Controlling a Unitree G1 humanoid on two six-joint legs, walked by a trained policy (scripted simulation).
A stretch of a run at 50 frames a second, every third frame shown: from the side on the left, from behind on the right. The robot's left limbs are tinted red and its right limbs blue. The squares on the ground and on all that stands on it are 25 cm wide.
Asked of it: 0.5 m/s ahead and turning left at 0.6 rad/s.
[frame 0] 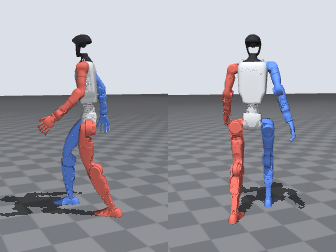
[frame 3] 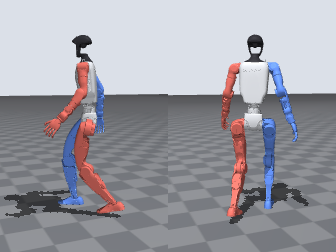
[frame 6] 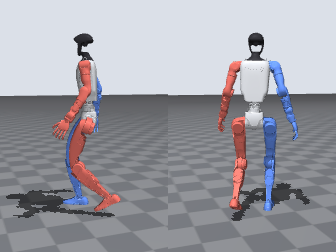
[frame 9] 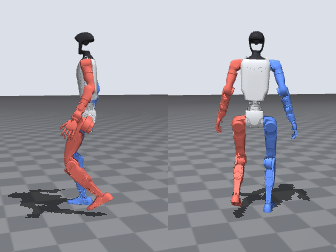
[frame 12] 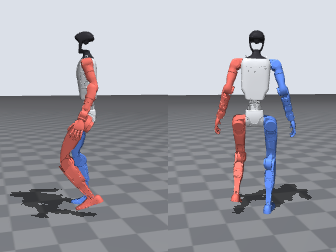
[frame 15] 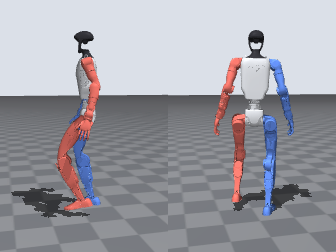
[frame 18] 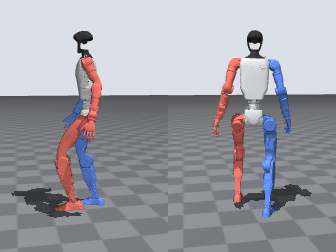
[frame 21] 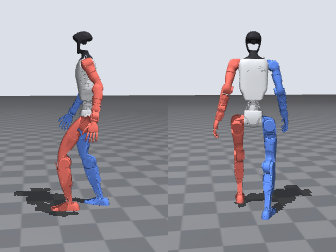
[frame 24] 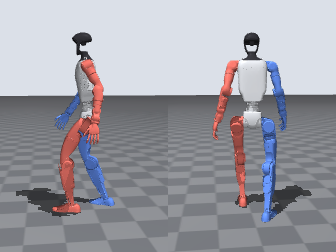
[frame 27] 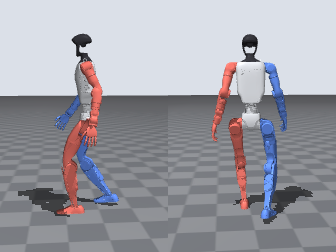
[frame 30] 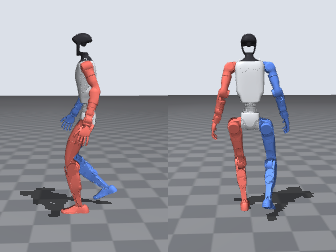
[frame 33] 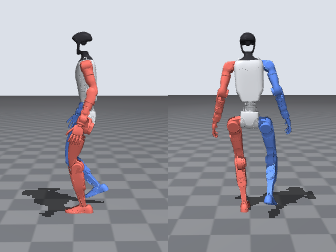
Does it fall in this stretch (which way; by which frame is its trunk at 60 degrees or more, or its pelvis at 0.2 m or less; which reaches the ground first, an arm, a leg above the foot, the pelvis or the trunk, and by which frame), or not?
no
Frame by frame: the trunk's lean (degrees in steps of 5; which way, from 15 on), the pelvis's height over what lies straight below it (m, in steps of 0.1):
0: 5, 0.8
3: 5, 0.8
6: 5, 0.8
9: 5, 0.8
12: 5, 0.8
15: 5, 0.8
18: 5, 0.8
21: 5, 0.8
24: 5, 0.8
27: 5, 0.8
30: 5, 0.8
33: 5, 0.8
